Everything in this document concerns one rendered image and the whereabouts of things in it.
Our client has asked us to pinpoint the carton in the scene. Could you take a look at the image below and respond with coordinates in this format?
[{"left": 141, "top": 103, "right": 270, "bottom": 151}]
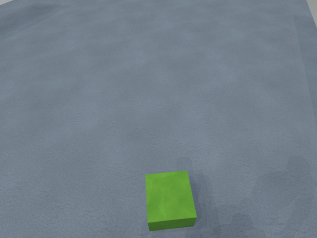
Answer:
[{"left": 145, "top": 170, "right": 197, "bottom": 231}]

